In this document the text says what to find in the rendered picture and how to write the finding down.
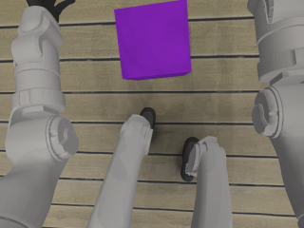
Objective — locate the left robot hand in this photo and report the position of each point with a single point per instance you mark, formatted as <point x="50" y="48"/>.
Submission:
<point x="49" y="5"/>

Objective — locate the robot right upper arm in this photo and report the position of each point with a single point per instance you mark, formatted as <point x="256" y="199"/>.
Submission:
<point x="278" y="113"/>

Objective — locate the carton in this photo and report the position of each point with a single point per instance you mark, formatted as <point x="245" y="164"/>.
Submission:
<point x="153" y="40"/>

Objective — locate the right robot thigh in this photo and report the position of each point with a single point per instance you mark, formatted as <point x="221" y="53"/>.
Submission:
<point x="213" y="208"/>

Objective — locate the robot right forearm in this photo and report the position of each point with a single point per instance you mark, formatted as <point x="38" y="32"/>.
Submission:
<point x="279" y="26"/>

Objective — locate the robot right foot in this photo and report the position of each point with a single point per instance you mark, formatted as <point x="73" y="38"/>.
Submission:
<point x="187" y="148"/>

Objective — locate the robot left forearm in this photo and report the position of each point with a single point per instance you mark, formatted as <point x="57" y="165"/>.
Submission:
<point x="36" y="68"/>

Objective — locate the robot left upper arm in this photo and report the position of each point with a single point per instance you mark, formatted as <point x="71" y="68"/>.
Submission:
<point x="38" y="150"/>

